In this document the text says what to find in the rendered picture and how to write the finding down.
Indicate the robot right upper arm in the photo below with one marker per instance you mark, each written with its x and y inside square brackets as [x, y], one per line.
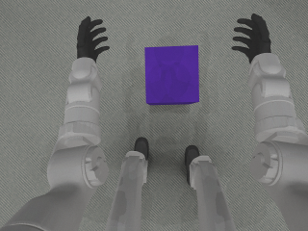
[282, 168]

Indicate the robot left forearm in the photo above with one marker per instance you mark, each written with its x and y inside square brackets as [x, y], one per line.
[82, 107]

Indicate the robot left upper arm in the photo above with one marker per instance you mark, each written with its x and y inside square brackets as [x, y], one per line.
[74, 174]

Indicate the left robot thigh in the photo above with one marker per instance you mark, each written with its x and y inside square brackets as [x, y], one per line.
[125, 213]

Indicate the robot thigh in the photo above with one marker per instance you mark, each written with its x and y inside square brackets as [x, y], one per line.
[125, 213]
[213, 210]

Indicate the carton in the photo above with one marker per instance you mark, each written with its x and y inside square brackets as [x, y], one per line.
[171, 75]

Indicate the right robot thigh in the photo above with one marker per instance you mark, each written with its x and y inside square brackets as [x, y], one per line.
[213, 210]

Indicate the robot right forearm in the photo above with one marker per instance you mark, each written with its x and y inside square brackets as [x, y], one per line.
[272, 102]

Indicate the left robot hand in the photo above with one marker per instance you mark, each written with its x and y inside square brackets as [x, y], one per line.
[85, 43]

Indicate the right robot hand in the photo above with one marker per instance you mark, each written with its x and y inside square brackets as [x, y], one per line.
[259, 41]

